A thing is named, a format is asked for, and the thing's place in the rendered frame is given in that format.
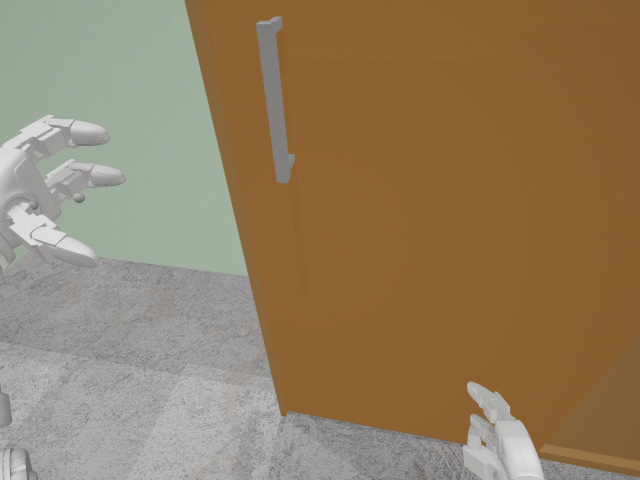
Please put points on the left robot upper arm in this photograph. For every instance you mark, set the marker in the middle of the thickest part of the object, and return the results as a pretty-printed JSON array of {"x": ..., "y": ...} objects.
[{"x": 16, "y": 465}]

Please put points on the handle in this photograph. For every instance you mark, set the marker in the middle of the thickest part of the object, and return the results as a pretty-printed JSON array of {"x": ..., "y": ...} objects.
[{"x": 266, "y": 33}]

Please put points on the robot left hand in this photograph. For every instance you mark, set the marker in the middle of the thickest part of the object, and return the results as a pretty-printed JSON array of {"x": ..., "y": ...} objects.
[{"x": 21, "y": 182}]

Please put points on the robot right hand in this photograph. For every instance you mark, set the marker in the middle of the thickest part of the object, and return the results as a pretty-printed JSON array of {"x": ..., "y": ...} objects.
[{"x": 509, "y": 451}]

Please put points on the wardrobe door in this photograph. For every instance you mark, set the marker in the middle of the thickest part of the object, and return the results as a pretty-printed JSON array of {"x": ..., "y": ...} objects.
[
  {"x": 464, "y": 203},
  {"x": 607, "y": 420}
]

